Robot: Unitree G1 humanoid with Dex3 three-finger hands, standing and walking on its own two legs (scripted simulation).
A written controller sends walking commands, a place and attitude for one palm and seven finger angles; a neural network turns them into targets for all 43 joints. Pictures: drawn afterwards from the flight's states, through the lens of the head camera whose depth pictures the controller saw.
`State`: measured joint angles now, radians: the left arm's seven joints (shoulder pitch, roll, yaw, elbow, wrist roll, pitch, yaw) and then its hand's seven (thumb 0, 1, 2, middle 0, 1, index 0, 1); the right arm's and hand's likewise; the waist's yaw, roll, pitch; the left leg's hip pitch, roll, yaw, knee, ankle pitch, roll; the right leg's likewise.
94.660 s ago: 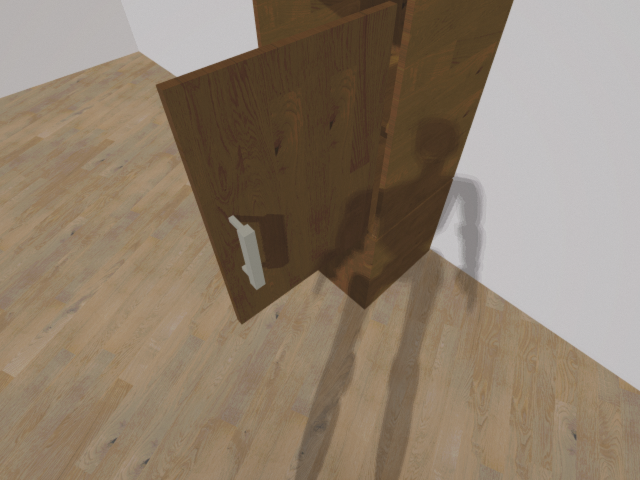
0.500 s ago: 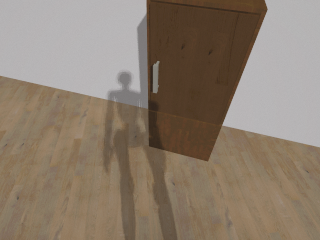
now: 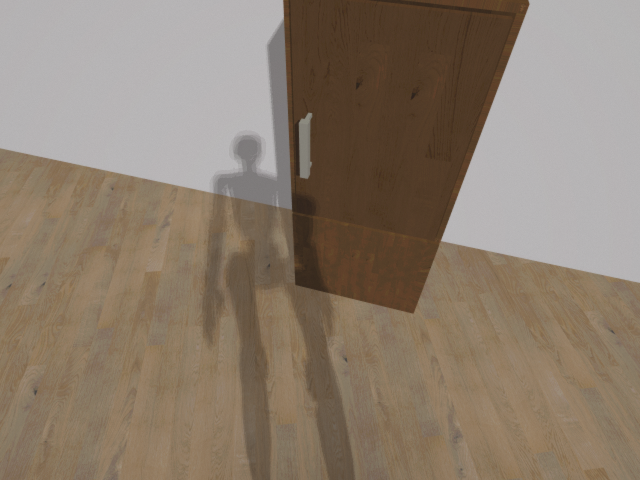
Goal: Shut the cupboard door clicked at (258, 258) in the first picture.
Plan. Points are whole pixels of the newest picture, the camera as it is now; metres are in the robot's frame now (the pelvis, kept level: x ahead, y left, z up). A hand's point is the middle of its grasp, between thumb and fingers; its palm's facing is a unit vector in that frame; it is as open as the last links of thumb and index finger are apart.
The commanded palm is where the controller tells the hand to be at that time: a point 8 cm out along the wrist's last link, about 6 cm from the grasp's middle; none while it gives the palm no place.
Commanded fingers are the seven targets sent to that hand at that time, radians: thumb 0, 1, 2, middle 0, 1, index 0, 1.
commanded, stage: look to check the result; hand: left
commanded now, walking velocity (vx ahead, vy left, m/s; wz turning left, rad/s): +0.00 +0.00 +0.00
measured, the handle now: (307, 146) +0.89 +0.08 -0.09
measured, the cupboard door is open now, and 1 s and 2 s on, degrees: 0 0 0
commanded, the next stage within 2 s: stand and wait in 0.26 s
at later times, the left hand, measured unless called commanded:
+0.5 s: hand out of the picture -0.01 +0.15 -0.18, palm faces +0.05 -0.98 -0.17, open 7.4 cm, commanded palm none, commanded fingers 0.00 0.90 0.90 -0.20 -0.30 -0.20 -0.30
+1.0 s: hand out of the picture -0.01 +0.14 -0.18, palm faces +0.05 -0.98 -0.17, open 7.4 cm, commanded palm none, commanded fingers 0.00 0.90 0.90 -0.20 -0.30 -0.20 -0.30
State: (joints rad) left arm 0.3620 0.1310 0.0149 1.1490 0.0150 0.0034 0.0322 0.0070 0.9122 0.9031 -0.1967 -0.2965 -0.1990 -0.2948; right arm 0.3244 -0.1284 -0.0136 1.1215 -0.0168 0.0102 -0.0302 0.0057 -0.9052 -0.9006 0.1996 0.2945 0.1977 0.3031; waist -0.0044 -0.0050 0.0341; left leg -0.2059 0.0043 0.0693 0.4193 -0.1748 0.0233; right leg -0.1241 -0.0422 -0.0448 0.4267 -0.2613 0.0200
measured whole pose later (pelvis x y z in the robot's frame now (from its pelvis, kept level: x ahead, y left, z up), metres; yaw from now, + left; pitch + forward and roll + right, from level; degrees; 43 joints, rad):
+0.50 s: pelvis +0.01 -0.01 +0.00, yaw +0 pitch -2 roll +0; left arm 0.31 0.13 0.01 1.13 0.01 0.00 0.03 0.01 0.91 0.90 -0.20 -0.30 -0.20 -0.29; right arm 0.29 -0.13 -0.01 1.12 -0.02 0.01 -0.03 0.01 -0.91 -0.90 0.20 0.29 0.20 0.30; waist -0.01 0.00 0.04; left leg -0.20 0.02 0.06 0.42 -0.18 0.01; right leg -0.11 -0.03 -0.05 0.41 -0.27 0.00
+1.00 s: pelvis +0.02 -0.02 +0.00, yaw +0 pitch -2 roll +0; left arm 0.32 0.13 0.01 1.14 0.01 0.00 0.03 0.01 0.91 0.90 -0.20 -0.30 -0.20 -0.29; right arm 0.28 -0.13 0.00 1.13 -0.02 0.01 -0.03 0.01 -0.91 -0.90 0.20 0.29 0.20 0.30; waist 0.00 -0.01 0.05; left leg -0.18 0.02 0.06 0.41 -0.20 0.00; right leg -0.09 -0.02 -0.06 0.40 -0.28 0.00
